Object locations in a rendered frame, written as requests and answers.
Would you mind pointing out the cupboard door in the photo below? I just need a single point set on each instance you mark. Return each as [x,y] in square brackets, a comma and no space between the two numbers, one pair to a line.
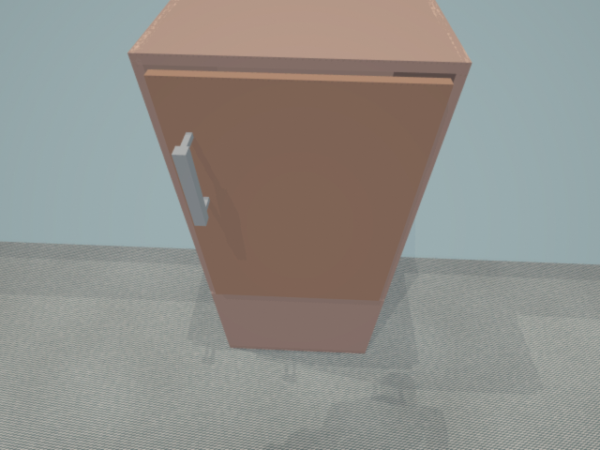
[311,177]

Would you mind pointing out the handle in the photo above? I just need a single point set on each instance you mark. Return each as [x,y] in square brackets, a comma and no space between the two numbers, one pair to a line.
[184,165]

